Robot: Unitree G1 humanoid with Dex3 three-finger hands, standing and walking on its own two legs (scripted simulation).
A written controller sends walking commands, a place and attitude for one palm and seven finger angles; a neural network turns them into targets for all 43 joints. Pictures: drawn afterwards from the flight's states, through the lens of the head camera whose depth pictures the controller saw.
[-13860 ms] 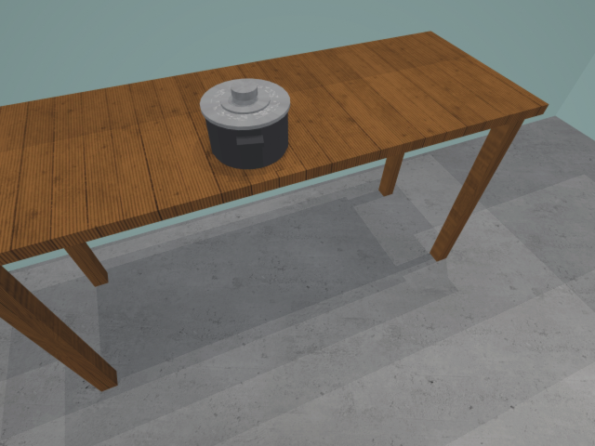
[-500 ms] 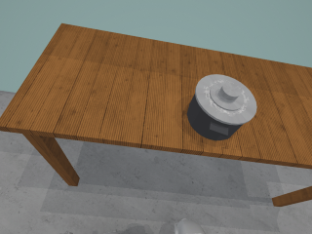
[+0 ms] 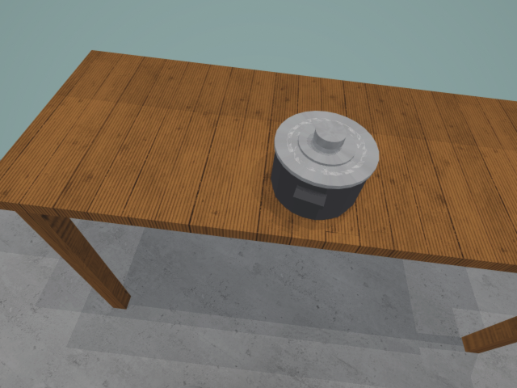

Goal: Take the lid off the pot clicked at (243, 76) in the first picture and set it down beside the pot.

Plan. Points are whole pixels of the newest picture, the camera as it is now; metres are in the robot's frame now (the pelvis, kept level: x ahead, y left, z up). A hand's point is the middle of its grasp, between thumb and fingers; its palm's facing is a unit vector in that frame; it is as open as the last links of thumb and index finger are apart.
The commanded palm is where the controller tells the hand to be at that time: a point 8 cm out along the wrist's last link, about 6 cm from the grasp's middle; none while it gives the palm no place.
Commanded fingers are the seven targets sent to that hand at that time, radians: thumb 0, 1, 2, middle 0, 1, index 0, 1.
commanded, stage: shuffle to correct the standing spot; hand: left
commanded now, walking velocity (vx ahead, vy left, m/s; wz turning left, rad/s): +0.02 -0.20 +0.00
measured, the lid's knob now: (329, 134) +0.50 -0.08 +0.11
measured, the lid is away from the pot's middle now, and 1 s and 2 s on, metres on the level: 0.00 0.00 0.00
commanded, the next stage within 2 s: come to a stop and stand still in 0.96 s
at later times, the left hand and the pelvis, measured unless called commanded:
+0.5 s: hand out of the picture +0.00 +0.09 -0.18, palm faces +0.04 -0.98 -0.19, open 7.3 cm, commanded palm none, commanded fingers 0.00 0.90 0.90 -0.20 -0.30 -0.20 -0.30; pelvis -0.01 -0.09 +0.00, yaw +3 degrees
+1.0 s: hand out of the picture +0.03 +0.03 -0.17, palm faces +0.00 -0.99 -0.16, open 7.3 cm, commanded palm none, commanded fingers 0.00 0.90 0.90 -0.20 -0.30 -0.20 -0.30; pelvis -0.03 -0.16 +0.01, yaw +0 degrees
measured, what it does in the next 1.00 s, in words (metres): steps to the right: left foot, then left foot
